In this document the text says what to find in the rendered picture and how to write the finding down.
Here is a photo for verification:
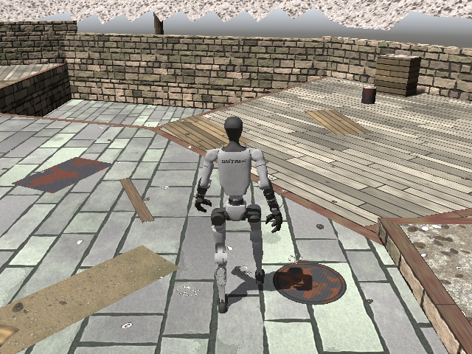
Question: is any left robot hand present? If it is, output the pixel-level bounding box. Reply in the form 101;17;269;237
195;199;212;212

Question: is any robot left foot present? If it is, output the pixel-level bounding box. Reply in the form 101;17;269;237
217;294;228;313

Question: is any robot right foot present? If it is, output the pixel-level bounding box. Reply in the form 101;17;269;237
255;269;265;285

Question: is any robot left upper arm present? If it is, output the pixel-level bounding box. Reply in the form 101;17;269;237
200;149;219;189

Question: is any right robot forearm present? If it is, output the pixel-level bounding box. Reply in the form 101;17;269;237
263;178;280;215

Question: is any robot right upper arm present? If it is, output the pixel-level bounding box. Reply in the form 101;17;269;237
249;148;270;190

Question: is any right robot hand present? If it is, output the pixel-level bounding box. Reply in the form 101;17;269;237
265;212;282;233

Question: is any robot foot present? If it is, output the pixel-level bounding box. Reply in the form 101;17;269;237
217;294;228;313
255;269;265;285

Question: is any left robot forearm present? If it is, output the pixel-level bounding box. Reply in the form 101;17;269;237
195;177;208;202

